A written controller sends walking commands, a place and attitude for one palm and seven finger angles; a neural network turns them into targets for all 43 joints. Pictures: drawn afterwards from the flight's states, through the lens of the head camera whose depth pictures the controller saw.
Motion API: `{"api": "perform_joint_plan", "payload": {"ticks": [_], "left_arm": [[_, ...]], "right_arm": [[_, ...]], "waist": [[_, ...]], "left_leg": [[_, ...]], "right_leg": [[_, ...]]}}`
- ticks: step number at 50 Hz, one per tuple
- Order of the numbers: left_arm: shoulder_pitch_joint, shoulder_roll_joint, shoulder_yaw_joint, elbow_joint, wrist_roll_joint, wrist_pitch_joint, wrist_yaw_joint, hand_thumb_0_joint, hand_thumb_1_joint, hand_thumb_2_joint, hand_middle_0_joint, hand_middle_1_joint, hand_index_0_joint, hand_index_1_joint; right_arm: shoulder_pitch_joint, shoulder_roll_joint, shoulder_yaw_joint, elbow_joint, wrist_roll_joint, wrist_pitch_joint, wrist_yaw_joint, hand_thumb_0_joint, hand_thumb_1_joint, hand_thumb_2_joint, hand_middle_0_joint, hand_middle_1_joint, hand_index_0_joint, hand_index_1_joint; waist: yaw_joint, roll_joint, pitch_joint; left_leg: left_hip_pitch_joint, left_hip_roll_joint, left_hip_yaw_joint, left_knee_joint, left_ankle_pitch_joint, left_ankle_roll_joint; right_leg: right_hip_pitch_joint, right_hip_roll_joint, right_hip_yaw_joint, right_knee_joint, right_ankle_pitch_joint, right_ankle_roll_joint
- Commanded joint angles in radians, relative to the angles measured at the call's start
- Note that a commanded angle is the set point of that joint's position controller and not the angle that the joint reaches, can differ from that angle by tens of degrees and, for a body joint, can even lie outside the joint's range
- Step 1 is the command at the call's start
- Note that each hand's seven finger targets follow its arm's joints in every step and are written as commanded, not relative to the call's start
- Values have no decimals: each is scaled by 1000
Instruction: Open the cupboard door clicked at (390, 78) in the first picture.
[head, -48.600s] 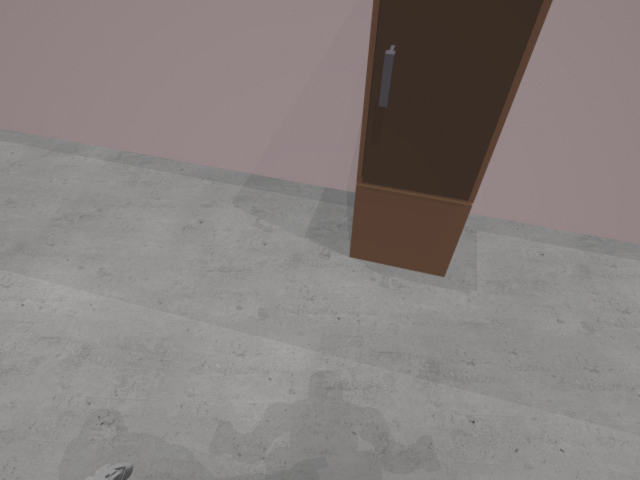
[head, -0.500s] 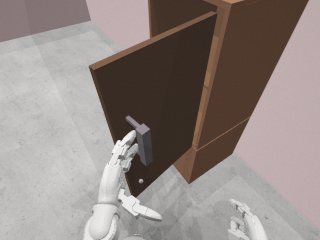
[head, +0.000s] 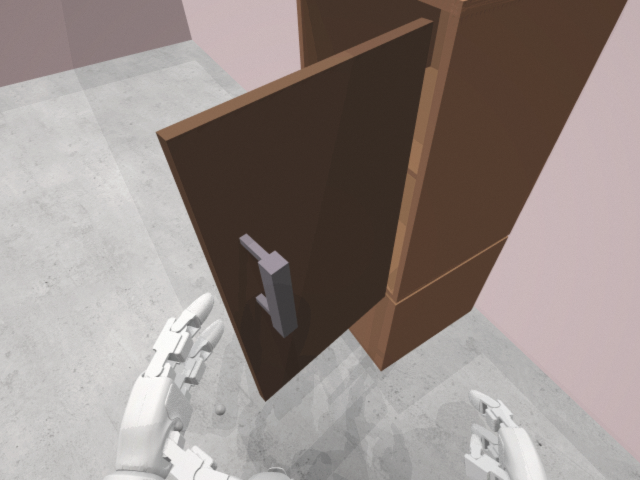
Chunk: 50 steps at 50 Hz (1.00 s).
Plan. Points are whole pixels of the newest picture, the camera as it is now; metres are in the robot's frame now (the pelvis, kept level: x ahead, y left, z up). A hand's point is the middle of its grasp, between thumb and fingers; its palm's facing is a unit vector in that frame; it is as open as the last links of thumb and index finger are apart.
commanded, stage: slide the hand sideways off the handle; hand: left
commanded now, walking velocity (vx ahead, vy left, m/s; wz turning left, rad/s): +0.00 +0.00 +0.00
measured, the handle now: (268, 286) +0.33 +0.08 +0.09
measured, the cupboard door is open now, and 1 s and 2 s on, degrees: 100 100 100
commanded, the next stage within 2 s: draw the hand back to the body in 0.12 s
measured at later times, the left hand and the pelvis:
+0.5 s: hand (170, 410) +0.17 +0.15 +0.11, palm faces -0.03 -1.00 -0.06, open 16.3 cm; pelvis -0.01 +0.00 +0.00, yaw +0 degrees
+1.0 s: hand (62, 380) +0.18 +0.23 +0.15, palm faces +0.23 -0.92 -0.31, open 14.1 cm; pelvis +0.00 +0.04 +0.04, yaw +0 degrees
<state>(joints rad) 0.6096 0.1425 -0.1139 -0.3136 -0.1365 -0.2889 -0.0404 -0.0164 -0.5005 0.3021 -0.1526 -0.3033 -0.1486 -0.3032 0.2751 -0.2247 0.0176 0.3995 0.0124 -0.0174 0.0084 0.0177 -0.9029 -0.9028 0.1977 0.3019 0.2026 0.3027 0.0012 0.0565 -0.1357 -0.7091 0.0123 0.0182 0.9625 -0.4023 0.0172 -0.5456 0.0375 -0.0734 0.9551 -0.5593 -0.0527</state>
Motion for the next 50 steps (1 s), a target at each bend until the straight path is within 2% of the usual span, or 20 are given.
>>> {"api": "perform_joint_plan", "payload": {"ticks": [1,4,11,12,15,16,19,21,24,31,36,37,38,39,40,41,43,45,48,50], "left_arm": [[9,64,55,-225,-23,-87,-47,0,-500,300,-150,-300,-150,-300],[18,88,96,-209,-44,-93,-75,0,-500,300,-150,-300,-150,-300],[-35,72,85,-219,-76,-114,-87,0,-500,300,-150,-300,-150,-300],[-54,101,109,-235,-76,-112,-85,0,-500,300,-150,-300,-150,-300],[-47,166,170,-277,-69,-91,-71,0,-500,300,-150,-300,-150,-300],[-21,146,160,-267,-72,-76,-71,0,-500,300,-150,-300,-150,-300],[-14,152,192,-256,-90,-34,-75,0,-500,300,-150,-300,-150,-300],[-1,145,204,-237,-108,-2,-85,0,-500,300,-150,-300,-150,-300],[-44,171,231,-258,-134,27,-107,0,-500,300,-150,-300,-150,-300],[-46,207,275,-320,-165,37,-151,0,-500,300,-150,-300,-150,-300],[-54,217,312,-306,-177,86,-167,0,-325,375,-156,-300,-156,-300],[-97,352,342,-414,-35,99,-30,0,-290,390,-158,-300,-158,-300],[-39,262,296,-378,-21,124,30,0,-255,405,-159,-300,-159,-300],[-13,235,280,-369,-11,144,56,0,-220,420,-160,-300,-160,-300],[-14,237,281,-385,9,155,77,0,-185,435,-161,-300,-161,-300],[-5,227,265,-367,23,166,96,0,-150,450,-162,-300,-162,-300],[-46,257,285,-386,43,169,129,0,-80,480,-165,-300,-165,-300],[-80,294,319,-392,60,167,154,0,-10,510,-168,-300,-168,-300],[-94,278,317,-385,69,171,171,0,95,555,-171,-300,-171,-300],[-115,307,351,-381,76,170,182,0,165,585,-174,-300,-174,-300]], "right_arm": [[-83,-94,-44,-174,12,-63,-19,0,-900,-900,200,300,200,300],[-85,-95,-48,-171,14,-65,-30,0,-900,-900,200,300,200,300],[-93,-98,-43,-164,17,-99,-43,0,-900,-900,200,300,200,300],[-87,-99,-45,-164,20,-99,-45,0,-900,-900,200,300,200,300],[-90,-99,-45,-161,24,-100,-51,0,-900,-900,200,300,200,300],[-98,-90,-42,-165,26,-99,-52,0,-900,-900,200,300,200,300],[-109,-91,-37,-161,35,-97,-56,0,-900,-900,200,300,200,300],[-118,-94,-35,-157,39,-98,-60,0,-900,-900,200,300,200,300],[-115,-103,-29,-151,41,-107,-70,0,-900,-900,200,300,200,300],[-113,-107,-23,-130,45,-145,-77,0,-900,-900,200,300,200,300],[-122,-112,-21,-114,50,-159,-76,0,-900,-900,200,300,200,300],[-134,-107,-19,-123,34,-139,-104,0,-900,-900,200,300,200,300],[-127,-86,-8,-114,27,-131,-112,0,-900,-900,200,300,200,300],[-120,-88,-8,-114,27,-125,-114,0,-900,-900,200,300,200,300],[-123,-92,-8,-106,25,-121,-111,0,-900,-900,200,300,200,300],[-125,-91,-6,-98,24,-113,-114,0,-900,-900,200,300,200,300],[-139,-97,-1,-89,19,-111,-114,0,-900,-900,200,300,200,300],[-150,-104,1,-74,11,-117,-117,0,-900,-900,200,300,200,300],[-159,-102,3,-59,9,-120,-119,0,-900,-900,200,300,200,300],[-167,-108,5,-39,4,-125,-116,0,-900,-900,200,300,200,300]], "waist": [[-16,-69,-86],[-17,-90,-72],[-19,-71,-81],[-18,-78,-84],[7,-39,-128],[9,-51,-108],[13,-47,-73],[11,-78,-55],[4,-92,-35],[16,-22,-53],[22,4,-26],[66,2,-14],[40,19,29],[37,-26,41],[41,-17,33],[32,-9,43],[32,18,56],[36,-1,50],[35,6,57],[43,20,44]], "left_leg": [[169,-21,-53,-74,187,17],[142,-22,-55,-62,147,15],[131,-20,-60,-47,103,15],[138,-18,-61,-53,101,16],[168,-17,-58,-72,124,19],[167,-18,-54,-81,122,20],[182,-17,-56,-107,119,19],[185,-17,-56,-115,119,19],[204,-15,-61,-141,104,21],[291,-12,-71,-190,173,23],[325,-8,-81,-231,163,21],[344,1,-71,-269,144,16],[369,0,-64,-283,132,15],[378,5,-72,-295,123,14],[401,9,-72,-303,134,17],[417,13,-72,-321,132,17],[441,15,-82,-365,111,14],[475,18,-88,-402,109,14],[522,24,-98,-455,123,12],[545,29,-111,-494,139,7]], "right_leg": [[-46,-22,88,-166,461,62],[-64,-26,104,-180,401,66],[-90,-31,122,-199,284,63],[-88,-29,120,-203,278,63],[-46,-26,122,-207,275,55],[-42,-28,119,-216,281,57],[-35,-22,106,-236,280,58],[-18,-26,111,-258,294,68],[-18,-21,97,-283,267,68],[12,-2,49,-280,336,54],[21,6,26,-300,307,45],[30,-22,95,-387,283,25],[27,-33,94,-418,255,23],[26,-32,79,-421,244,26],[39,-28,78,-436,248,25],[55,-31,68,-435,247,27],[85,-30,62,-458,233,24],[120,-28,58,-485,235,24],[162,-28,52,-500,256,25],[213,-26,48,-511,284,21]]}}
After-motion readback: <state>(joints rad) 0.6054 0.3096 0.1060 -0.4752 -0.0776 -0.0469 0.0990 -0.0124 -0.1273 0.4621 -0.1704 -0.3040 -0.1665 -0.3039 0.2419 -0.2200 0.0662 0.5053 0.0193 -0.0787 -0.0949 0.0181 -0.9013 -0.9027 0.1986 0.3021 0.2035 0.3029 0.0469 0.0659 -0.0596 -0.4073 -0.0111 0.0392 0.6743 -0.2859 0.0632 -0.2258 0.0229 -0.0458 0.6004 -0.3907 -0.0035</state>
